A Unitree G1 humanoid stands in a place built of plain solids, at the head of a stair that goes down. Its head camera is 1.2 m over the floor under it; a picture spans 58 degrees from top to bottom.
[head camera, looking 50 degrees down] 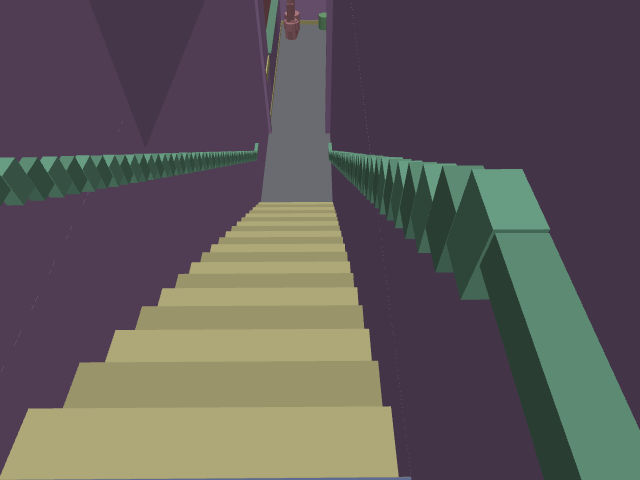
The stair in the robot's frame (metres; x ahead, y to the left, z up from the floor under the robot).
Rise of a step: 0.18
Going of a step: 0.24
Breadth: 1.24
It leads straight ahead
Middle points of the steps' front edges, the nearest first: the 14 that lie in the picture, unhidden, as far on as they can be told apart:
0.47 0.35 -0.18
0.71 0.35 -0.37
0.95 0.35 -0.55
1.18 0.35 -0.74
1.42 0.35 -0.92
1.65 0.35 -1.11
1.89 0.35 -1.29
2.12 0.36 -1.48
2.36 0.36 -1.66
2.60 0.36 -1.85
2.83 0.36 -2.03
3.07 0.36 -2.22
3.30 0.36 -2.40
3.54 0.36 -2.59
